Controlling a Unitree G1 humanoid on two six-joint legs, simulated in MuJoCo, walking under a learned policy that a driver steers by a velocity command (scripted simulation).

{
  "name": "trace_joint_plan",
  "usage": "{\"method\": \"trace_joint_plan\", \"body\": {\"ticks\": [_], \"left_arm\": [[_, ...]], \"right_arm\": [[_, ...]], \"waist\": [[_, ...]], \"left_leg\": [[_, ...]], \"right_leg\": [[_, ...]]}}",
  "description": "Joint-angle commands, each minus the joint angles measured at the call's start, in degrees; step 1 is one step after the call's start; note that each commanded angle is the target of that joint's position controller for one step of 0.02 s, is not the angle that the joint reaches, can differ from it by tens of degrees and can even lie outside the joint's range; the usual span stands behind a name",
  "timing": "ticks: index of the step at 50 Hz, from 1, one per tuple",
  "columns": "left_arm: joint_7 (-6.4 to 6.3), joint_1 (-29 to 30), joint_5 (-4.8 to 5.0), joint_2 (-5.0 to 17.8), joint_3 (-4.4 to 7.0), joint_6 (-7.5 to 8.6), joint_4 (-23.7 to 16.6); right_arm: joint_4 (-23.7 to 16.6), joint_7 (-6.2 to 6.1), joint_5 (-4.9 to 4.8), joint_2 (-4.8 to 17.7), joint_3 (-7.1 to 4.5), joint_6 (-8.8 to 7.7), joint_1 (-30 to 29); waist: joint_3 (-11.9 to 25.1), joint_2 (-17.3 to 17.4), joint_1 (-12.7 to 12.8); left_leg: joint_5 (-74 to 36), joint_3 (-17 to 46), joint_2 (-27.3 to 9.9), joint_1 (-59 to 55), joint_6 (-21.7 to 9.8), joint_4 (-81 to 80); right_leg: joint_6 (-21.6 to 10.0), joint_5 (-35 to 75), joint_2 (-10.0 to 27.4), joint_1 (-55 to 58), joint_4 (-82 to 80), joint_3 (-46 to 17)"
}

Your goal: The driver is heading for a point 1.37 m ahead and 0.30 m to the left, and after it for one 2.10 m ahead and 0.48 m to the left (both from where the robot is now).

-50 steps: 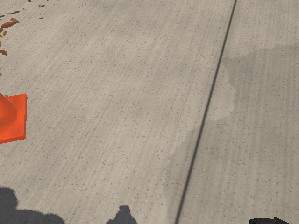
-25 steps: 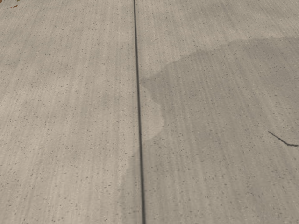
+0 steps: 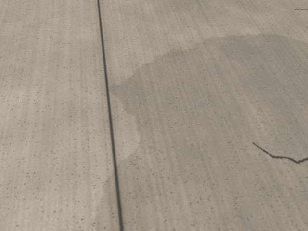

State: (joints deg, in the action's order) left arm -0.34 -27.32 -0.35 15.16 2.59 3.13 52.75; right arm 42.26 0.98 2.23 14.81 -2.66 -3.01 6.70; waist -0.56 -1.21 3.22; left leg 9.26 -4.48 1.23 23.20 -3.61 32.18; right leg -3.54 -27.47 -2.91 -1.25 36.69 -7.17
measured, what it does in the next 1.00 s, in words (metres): walks ahead, turning left: right foot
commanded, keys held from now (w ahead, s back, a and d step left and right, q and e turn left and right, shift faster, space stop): w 0.40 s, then w+q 0.60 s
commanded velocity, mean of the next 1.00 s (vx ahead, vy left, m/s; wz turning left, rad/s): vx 0.49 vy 0.00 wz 0.21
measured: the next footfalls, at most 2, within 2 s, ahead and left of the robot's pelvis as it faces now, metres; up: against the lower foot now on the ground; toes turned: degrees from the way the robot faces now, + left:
right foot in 0.46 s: +0.44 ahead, -0.08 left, +0.00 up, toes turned -2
left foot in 1.02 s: +0.69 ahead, +0.14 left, +0.00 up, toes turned +23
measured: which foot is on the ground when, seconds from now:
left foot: down 0.00-0.48, up 0.50-1.00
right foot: up 0.00-0.44, down 0.46-1.00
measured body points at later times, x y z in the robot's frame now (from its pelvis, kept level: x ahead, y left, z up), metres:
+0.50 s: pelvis +0.28 -0.01 +0.00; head +0.33 -0.02 +0.44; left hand +0.48 +0.23 -0.10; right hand +0.24 -0.26 -0.15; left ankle +0.08 +0.09 -0.69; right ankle +0.40 -0.08 -0.73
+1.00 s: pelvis +0.55 +0.03 +0.00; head +0.59 +0.05 +0.44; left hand +0.44 +0.26 -0.15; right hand +0.80 -0.14 -0.11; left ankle +0.65 +0.12 -0.72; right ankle +0.40 -0.08 -0.72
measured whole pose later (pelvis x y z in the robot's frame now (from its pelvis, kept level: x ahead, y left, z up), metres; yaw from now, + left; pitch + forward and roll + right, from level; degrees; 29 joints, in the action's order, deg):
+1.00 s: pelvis +0.55 +0.03 +0.00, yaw +17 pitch +1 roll -1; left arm -1.6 -22.8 -1.4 12.2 2.1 4.2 57.0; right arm 46.1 3.1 2.2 12.4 -2.1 -0.7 2.6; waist -3.9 0.3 2.4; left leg 10.0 -8.1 0.5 27.7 -8.8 34.4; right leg -0.3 -26.3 0.9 6.5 21.6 18.5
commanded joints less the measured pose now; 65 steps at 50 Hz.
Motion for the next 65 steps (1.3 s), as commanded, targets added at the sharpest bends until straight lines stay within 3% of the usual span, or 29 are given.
{"method": "trace_joint_plan", "body": {"ticks": [1, 2, 5, 7, 13, 17, 20, 22, 23, 24, 25, 26, 27, 29, 31, 34, 40, 45, 48, 50, 51, 52, 53, 54, 56, 57, 59, 61, 65], "left_arm": [[0.11, 2.12, -1.06, 6.65, 1.26, 1.24, -5.29], [0.84, 4.6, -1.09, 6.37, 1.17, 1.33, -5.31], [2.02, 5.69, -1.95, 4.4, 0.63, 0.15, -4.53], [2.49, 6.94, -2.0, 3.52, 0.4, -0.4, -4.81], [3.16, 22.85, -1.74, 1.04, -1.09, -0.49, -9.83], [2.95, 28.94, -1.28, 1.34, -1.49, -0.3, -11.53], [2.2, 26.51, -1.53, 3.1, -0.78, -0.01, -10.78], [1.22, 14.68, -1.83, 5.24, 0.42, 0.71, -6.9], [0.51, 5.41, -2.88, 7.72, 1.35, 1.33, -4.43], [-0.2, -0.27, -4.52, 14.32, 3.12, 1.39, -4.22], [0.35, 1.53, -2.34, 12.42, 3.01, 0.64, -4.42], [0.47, 7.64, -1.09, 9.2, 2.19, 0.44, -4.92], [0.59, 11.96, -0.94, 5.62, 1.3, 0.8, -5.33], [0.28, 13.79, -0.84, 2.81, 0.52, 1.69, -4.21], [0.2, 12.66, -0.72, 2.73, 0.52, 2.88, -3.41], [0.11, 10.87, -0.44, 4.07, 1.05, 3.86, -2.24], [-0.26, 6.93, -0.51, 3.68, 0.83, 3.65, -0.07], [-1.18, 2.14, -0.82, 4.96, 1.04, 2.66, 2.27], [-1.81, 3.46, -1.12, 7.1, 1.54, 1.63, 2.29], [-1.68, 4.39, -1.13, 8.71, 2.05, 0.46, 1.7], [-1.38, 5.69, -0.93, 8.4, 1.98, 0.38, 0.36], [-0.11, 3.79, -0.25, 1.31, 0.64, 0.87, -3.69], [0.24, 10.76, -0.48, 5.77, 1.47, 1.71, -6.11], [0.53, 14.71, -0.14, 5.24, 1.17, 2.61, -7.59], [0.28, 13.33, -0.58, 5.05, 1.13, 2.95, -6.47], [0.33, 12.13, -1.68, 4.82, 1.08, 1.86, -6.45], [0.78, 11.32, -2.52, 3.75, 0.95, -0.18, -6.69], [1.18, 13.35, -2.46, 2.85, 0.67, -1.16, -7.68], [1.63, 22.17, -2.12, 2.61, 0.24, -1.31, -10.49]], "right_arm": [[3.11, -0.6, -0.71, 12.32, -3.48, -0.15, 18.24], [2.15, -0.31, -1.07, 8.61, -2.57, -0.23, 13.23], [2.97, -0.32, -1.14, 4.21, -0.94, -1.35, 10.17], [4.73, -0.17, -1.62, 4.81, -1.0, -2.32, 12.77], [8.51, -0.13, -2.08, 4.51, -0.53, -2.65, 17.38], [10.64, -0.68, -1.94, 6.1, -0.67, -2.66, 20.19], [11.62, -1.34, -1.51, 7.01, -0.78, -2.22, 19.23], [12.06, -1.56, -1.17, 7.63, -0.83, -1.52, 18.55], [11.48, -1.44, -1.5, 6.96, -0.53, -1.39, 18.58], [9.18, -0.81, -3.47, 0.39, 1.03, -1.41, 24.39], [10.62, -1.37, -2.98, 3.79, -0.06, -0.93, 25.05], [9.79, -1.46, -2.13, 6.38, -1.05, -0.65, 19.81], [9.25, -1.06, -2.08, 5.02, -0.75, -0.85, 17.07], [9.78, -0.37, -0.89, 3.34, -0.77, 0.37, 16.75], [10.13, 0.41, -0.45, 1.86, -0.72, 1.85, 17.22], [8.25, 1.1, -0.59, 1.54, -0.93, 2.77, 12.01], [4.15, 1.99, -0.68, 0.16, -0.22, 2.42, 0.27], [0.86, 2.62, -0.14, 0.3, 0.25, 2.15, -6.7], [1.46, 2.11, 0.03, 1.75, -0.52, 2.25, -2.57], [4.62, 1.42, 0.14, 4.2, -2.04, 1.61, 8.54], [7.15, 0.62, 0.87, 7.92, -3.65, 1.24, 17.63], [6.55, -0.16, 0.81, 14.82, -5.45, 1.53, 16.93], [6.05, -0.12, -1.07, 15.39, -5.59, 2.25, 18.12], [6.5, -0.67, -1.4, 13.62, -5.15, 2.44, 15.16], [6.23, -1.05, -1.71, 8.14, -3.79, 1.76, 9.98], [6.02, -1.27, -2.09, 6.59, -3.22, 1.3, 8.38], [6.09, -1.1, -2.48, 6.76, -2.97, 0.04, 9.1], [6.53, -0.94, -2.39, 8.31, -3.26, -0.61, 10.93], [7.83, -0.76, -2.23, 7.35, -2.74, -0.83, 15.78]], "waist": [[3.83, 8.62, -6.73], [-0.98, 4.34, -5.03], [-2.41, 6.56, -2.4], [-2.09, 6.45, -1.98], [-4.64, 5.33, -4.28], [-4.97, 5.11, -5.58], [-3.45, 5.17, -3.35], [3.03, 4.65, 1.85], [8.58, 2.84, 5.36], [18.29, -8.99, 3.52], [20.94, -8.14, 3.14], [10.61, -2.75, 0.76], [4.15, -1.48, -0.56], [-0.98, -2.87, -3.29], [-1.03, -2.61, -4.43], [-2.8, -1.97, -4.67], [-5.19, -1.85, -2.52], [-5.81, -2.13, -0.57], [-2.35, -4.44, -3.49], [4.21, -3.99, -8.36], [9.04, 0.28, -12.9], [12.87, 14.07, -8.73], [15.26, 7.82, -10.92], [7.14, 4.5, -9.64], [0.13, -1.3, -4.74], [0.13, -0.86, -2.87], [1.1, 0.09, -1.66], [0.42, 1.09, -1.76], [-1.82, 3.67, -5.13]], "left_leg": [[23.15, 42.33, -23.21, -31.22, -9.6, -19.57], [18.76, 33.67, -20.74, -24.21, -8.79, -20.2], [0.97, 19.09, -13.53, -17.47, -6.44, -23.21], [-9.38, 15.48, -12.97, -17.76, -7.37, -23.69], [-23.39, 6.41, -9.0, -18.4, -6.93, -24.84], [-26.88, 6.47, -11.38, -21.89, -6.29, -24.97], [-40.2, 6.04, -13.35, -28.21, -5.34, -18.75], [-48.49, 5.73, -11.81, -27.82, -3.86, -3.26], [-36.88, 4.92, -9.69, -19.09, -3.25, 9.84], [-6.69, 1.39, -2.31, 0.1, -0.84, 32.23], [20.8, 5.92, 2.62, 7.84, -1.32, 42.25], [15.68, 8.7, -1.39, 10.73, -1.93, 42.81], [11.35, 8.41, -3.68, 10.17, -1.99, 39.62], [8.22, 8.01, -6.16, 6.07, -1.49, 34.91], [6.54, 7.37, -6.42, 4.49, -0.71, 34.33], [0.86, 6.66, -7.58, 10.59, 0.33, 31.67], [-10.35, 2.43, -6.59, 14.17, 1.21, 14.96], [-6.93, -2.69, -4.36, 13.2, -1.83, 5.35], [2.11, -5.6, 0.57, 5.64, -5.42, 3.92], [5.46, -5.03, 4.25, -7.56, -8.59, -0.19], [6.96, 2.99, -0.08, -21.45, -11.47, -5.12], [7.17, 32.59, -17.83, -39.42, -19.96, -7.88], [5.66, 47.54, -20.82, -41.37, -22.56, -15.53], [1.43, 37.68, -19.99, -36.2, -20.5, -16.46], [-11.18, 27.0, -14.58, -23.11, -15.5, -17.76], [-15.7, 23.39, -12.1, -19.47, -14.5, -18.38], [-21.04, 20.47, -9.87, -16.91, -14.09, -18.77], [-21.47, 18.4, -8.38, -15.34, -13.37, -19.85], [-22.55, 16.36, -6.76, -17.34, -9.73, -21.16]], "right_leg": [[-2.69, 1.76, 0.26, -35.74, 34.04, -1.22], [-2.98, 7.1, 3.11, -35.02, 32.46, 0.0], [-1.25, 12.75, 6.73, -31.0, 27.34, 3.71], [-0.13, 14.03, 7.07, -32.27, 26.52, 5.43], [2.42, 25.24, 7.27, -35.63, 8.87, 10.66], [0.86, 29.59, 5.28, -30.34, -2.12, 11.87], [-1.77, 24.18, 3.12, -26.27, -5.09, 11.73], [-4.01, 21.06, 0.23, -12.16, -8.98, 12.0], [-5.9, 20.59, 5.29, 2.16, -9.83, 7.21], [-11.94, 14.22, 24.02, 20.68, -10.99, -17.4], [-14.29, 12.36, 29.08, 19.78, -18.54, -32.07], [-12.04, 8.81, 25.84, 10.75, -20.29, -22.98], [-10.28, 10.4, 23.45, 2.41, -23.3, -15.53], [-6.33, 16.26, 18.84, -6.95, -26.93, -4.92], [-5.74, 20.79, 17.88, -9.2, -28.57, -0.05], [-5.46, 23.97, 17.13, -7.78, -30.68, 6.07], [-4.07, 32.77, 14.96, -3.62, -29.98, 15.47], [-3.51, 45.42, 17.66, 5.9, -25.6, 19.39], [-2.88, 69.52, 18.46, 9.59, -14.79, 21.9], [-2.51, 70.31, 18.39, 6.79, 3.54, 22.41], [-0.63, 55.93, 16.88, -3.75, 19.74, 22.92], [2.98, 3.66, 5.79, -30.52, 41.11, 21.5], [3.36, -2.25, 1.38, -39.61, 48.25, 7.66], [2.67, 3.93, 5.63, -44.11, 45.76, 5.01], [2.9, 9.39, 9.04, -37.8, 35.37, 5.27], [3.81, 9.69, 9.55, -34.1, 32.73, 5.1], [5.31, 9.47, 9.5, -31.41, 28.95, 5.69], [6.31, 12.4, 9.42, -32.48, 24.48, 7.02], [6.21, 22.88, 9.36, -35.73, 12.58, 8.45]]}}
